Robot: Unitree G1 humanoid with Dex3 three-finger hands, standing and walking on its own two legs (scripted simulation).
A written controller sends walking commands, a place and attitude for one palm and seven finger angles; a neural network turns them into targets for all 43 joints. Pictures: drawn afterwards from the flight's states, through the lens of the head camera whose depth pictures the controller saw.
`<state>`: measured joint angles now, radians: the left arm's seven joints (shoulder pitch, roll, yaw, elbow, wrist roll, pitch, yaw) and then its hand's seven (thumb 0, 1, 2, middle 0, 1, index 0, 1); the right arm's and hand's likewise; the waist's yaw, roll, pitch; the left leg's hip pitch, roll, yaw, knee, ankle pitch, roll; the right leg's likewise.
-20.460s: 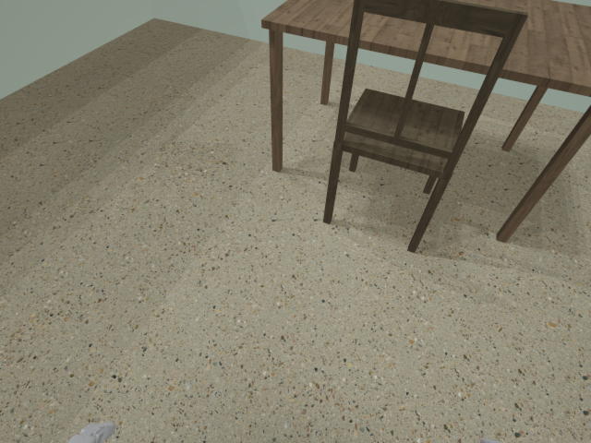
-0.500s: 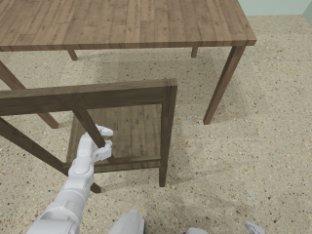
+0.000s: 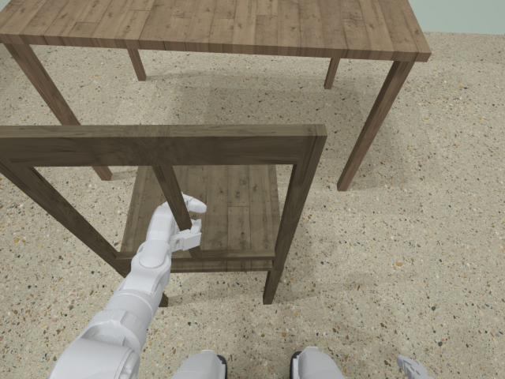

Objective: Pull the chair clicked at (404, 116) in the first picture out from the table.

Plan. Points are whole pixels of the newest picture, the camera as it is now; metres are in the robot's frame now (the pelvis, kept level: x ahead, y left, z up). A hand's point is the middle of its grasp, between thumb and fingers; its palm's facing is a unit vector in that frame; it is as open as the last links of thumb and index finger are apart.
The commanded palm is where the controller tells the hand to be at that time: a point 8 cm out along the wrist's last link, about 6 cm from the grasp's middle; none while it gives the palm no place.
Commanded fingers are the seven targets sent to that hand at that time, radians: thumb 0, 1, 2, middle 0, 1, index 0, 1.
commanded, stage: step backward, pulling the chair out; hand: left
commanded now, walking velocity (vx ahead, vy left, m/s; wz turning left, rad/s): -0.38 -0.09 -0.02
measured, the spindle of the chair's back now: (183, 219) +0.37 +0.14 -0.04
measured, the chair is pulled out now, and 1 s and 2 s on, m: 0.31 0.48 0.61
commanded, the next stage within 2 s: stop walking, hand still on the chair in 1.00 s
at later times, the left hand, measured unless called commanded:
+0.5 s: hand (176, 281) +0.27 +0.14 -0.06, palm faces -0.01 -0.98 -0.20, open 5.3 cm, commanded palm +0.26 +0.19 -0.06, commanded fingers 0.00 0.90 0.90 -0.50 -1.45 -0.50 -1.45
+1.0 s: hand (169, 333) +0.19 +0.14 -0.06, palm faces -0.02 -0.98 -0.20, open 5.3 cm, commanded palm +0.18 +0.19 -0.06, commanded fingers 0.00 0.90 0.90 -0.50 -1.45 -0.50 -1.45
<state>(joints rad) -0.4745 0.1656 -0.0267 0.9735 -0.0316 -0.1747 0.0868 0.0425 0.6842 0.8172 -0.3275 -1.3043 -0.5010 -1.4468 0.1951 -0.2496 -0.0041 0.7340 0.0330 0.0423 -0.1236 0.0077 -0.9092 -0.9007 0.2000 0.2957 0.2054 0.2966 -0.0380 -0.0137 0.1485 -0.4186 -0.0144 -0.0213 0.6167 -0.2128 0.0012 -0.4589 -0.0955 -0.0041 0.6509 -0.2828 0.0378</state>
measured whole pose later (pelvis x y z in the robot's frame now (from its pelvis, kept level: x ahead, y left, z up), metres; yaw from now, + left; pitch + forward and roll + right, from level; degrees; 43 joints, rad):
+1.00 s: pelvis -0.17 +0.00 +0.00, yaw -1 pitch +1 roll +0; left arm -0.51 0.20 0.02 1.01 -0.03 -0.19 0.07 0.04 0.68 0.80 -0.37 -1.33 -0.50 -1.45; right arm 0.19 -0.21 -0.02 0.71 0.02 -0.02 -0.07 0.01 -0.91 -0.90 0.20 0.30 0.20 0.30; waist -0.02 0.00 0.19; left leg -0.36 0.08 0.01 0.61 -0.26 -0.06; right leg -0.37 -0.02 -0.02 0.62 -0.29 0.01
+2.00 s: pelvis -0.19 +0.02 +0.02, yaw -1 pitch -1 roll +1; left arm -0.06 0.12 -0.08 0.72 -0.01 -0.16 0.08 0.05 0.67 0.86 -0.36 -1.35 -0.50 -1.45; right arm 0.20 -0.21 0.00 0.69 0.03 0.00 -0.11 0.01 -0.91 -0.90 0.20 0.30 0.20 0.30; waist -0.01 0.01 0.08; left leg -0.13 0.02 0.05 0.46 -0.30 -0.02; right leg -0.28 -0.05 0.02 0.48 -0.17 0.04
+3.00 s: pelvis -0.17 +0.01 -0.03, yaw +4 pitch +11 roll +0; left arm 0.24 0.20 -0.04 0.09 -0.05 0.13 -0.02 -0.01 -0.53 0.20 -0.03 -0.08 -0.03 -0.08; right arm 0.23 -0.26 0.01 0.53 0.03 -0.14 -0.08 0.01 -0.91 -0.90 0.20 0.30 0.21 0.30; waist -0.05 0.04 -0.09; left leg -0.56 0.02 -0.05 0.88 -0.50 -0.03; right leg -0.67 -0.08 -0.06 0.87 -0.39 0.03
